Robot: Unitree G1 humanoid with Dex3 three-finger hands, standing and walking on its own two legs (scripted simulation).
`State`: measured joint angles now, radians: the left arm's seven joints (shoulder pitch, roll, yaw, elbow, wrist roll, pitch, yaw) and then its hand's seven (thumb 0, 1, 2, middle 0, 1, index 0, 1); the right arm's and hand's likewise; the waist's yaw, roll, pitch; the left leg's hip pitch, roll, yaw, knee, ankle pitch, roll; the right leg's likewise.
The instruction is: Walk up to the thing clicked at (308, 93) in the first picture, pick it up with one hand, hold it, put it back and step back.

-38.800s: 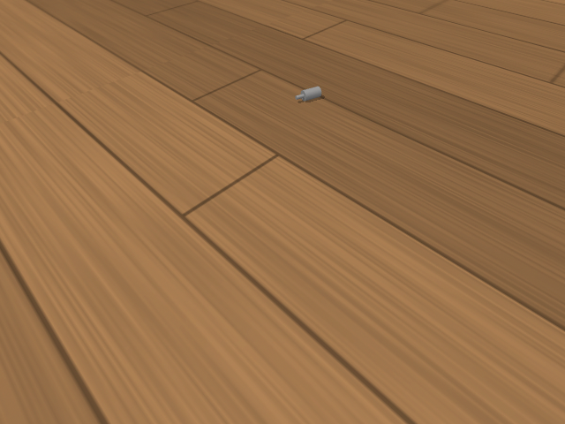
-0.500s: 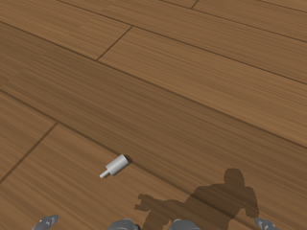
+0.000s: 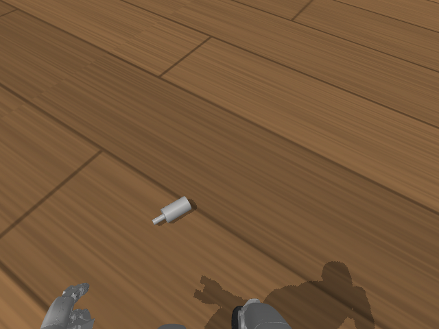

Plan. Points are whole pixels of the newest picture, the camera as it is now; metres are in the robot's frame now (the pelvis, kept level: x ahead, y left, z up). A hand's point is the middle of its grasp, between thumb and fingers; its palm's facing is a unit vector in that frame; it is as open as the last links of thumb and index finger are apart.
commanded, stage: step back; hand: left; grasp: from above
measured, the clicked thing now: (170, 212) +0.64 +0.22 -0.72
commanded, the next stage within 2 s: none
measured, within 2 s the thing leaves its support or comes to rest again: neither
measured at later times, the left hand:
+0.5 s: hand out of the picture -0.09 +0.22 -0.13, palm faces -0.06 -0.91 -0.41, open 7.3 cm
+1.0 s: hand out of the picture -0.23 +0.21 -0.14, palm faces +0.02 -0.94 -0.35, open 7.4 cm
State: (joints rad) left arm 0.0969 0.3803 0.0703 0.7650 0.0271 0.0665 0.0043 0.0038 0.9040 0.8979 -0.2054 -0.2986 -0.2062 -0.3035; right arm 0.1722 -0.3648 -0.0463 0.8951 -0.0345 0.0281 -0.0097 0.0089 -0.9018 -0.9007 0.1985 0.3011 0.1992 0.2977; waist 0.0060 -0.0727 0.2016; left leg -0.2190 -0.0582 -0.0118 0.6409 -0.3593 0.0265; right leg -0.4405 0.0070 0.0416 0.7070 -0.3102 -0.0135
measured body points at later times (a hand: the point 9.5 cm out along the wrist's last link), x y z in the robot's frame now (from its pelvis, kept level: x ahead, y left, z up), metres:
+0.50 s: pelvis -0.17 -0.05 +0.00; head -0.13 -0.07 +0.45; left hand -0.09 +0.26 -0.10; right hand -0.06 -0.37 -0.12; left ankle -0.09 +0.10 -0.66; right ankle -0.17 -0.16 -0.72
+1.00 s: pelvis -0.33 -0.06 +0.01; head -0.28 -0.03 +0.46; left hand -0.23 +0.26 -0.12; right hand -0.24 -0.37 -0.09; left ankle -0.29 +0.06 -0.72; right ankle -0.38 -0.20 -0.64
